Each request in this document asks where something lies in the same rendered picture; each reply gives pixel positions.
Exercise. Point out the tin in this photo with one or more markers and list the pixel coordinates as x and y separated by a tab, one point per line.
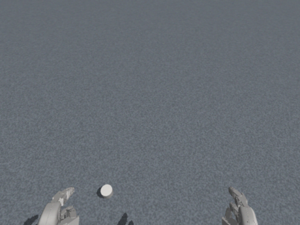
107	191

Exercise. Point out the right robot hand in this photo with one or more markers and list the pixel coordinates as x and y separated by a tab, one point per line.
244	214

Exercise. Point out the left robot hand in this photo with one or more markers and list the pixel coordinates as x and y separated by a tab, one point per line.
52	213

